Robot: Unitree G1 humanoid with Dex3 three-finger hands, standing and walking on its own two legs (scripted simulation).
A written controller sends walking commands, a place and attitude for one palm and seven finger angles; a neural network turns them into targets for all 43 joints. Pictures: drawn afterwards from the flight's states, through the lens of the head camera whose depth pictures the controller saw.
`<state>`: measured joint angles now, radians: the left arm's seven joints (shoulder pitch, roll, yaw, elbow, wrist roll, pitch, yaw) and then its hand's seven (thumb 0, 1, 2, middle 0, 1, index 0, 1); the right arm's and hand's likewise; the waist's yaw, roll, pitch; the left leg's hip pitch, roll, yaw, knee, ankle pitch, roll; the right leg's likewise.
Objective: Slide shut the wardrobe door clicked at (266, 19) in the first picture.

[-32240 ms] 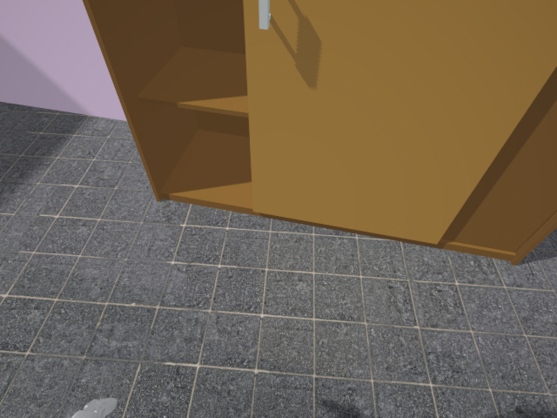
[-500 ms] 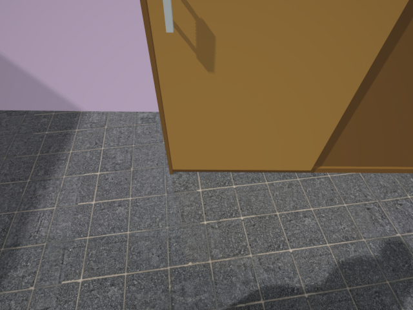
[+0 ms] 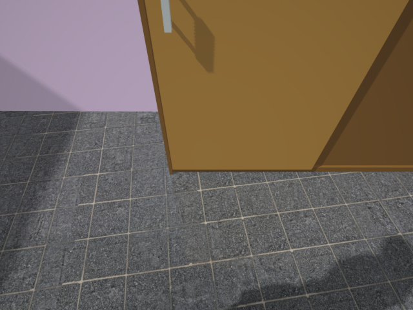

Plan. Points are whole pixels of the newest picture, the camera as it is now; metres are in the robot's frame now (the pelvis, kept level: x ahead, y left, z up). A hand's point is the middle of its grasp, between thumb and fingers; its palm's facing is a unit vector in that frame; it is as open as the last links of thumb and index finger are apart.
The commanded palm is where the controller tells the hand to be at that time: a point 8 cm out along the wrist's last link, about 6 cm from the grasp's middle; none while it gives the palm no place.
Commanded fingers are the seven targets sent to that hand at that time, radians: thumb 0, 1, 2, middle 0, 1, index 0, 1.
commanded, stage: look to check the result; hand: right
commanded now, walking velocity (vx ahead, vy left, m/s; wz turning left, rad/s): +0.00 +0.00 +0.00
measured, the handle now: (166, 4) +0.89 +0.19 +0.17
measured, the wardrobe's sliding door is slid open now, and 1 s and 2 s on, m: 0.00 0.00 0.00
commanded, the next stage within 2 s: none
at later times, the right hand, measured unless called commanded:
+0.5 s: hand out of the picture +0.07 -0.22 -0.17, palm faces -0.01 +0.96 -0.29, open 7.4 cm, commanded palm none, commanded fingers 0.00 -0.90 -0.90 0.20 0.30 0.20 0.30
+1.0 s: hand out of the picture +0.08 -0.21 -0.16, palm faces -0.01 +0.95 -0.30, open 7.4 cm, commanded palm none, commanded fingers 0.00 -0.90 -0.90 0.20 0.30 0.20 0.30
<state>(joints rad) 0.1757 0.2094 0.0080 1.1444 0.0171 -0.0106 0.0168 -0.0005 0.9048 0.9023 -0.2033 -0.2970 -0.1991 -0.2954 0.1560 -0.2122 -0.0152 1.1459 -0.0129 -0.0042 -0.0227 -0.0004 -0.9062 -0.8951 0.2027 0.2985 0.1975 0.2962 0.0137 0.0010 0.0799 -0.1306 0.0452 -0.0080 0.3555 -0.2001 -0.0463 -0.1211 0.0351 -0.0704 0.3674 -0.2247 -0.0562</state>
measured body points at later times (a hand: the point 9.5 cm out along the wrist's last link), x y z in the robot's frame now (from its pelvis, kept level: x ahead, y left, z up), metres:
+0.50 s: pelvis +0.00 +0.01 +0.00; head +0.03 +0.01 +0.45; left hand +0.07 +0.28 -0.14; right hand +0.07 -0.27 -0.14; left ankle +0.00 +0.15 -0.75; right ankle -0.01 -0.08 -0.75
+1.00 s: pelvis +0.01 +0.02 +0.00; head +0.03 +0.02 +0.45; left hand +0.07 +0.30 -0.14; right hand +0.08 -0.26 -0.14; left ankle +0.00 +0.15 -0.75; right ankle -0.01 -0.08 -0.75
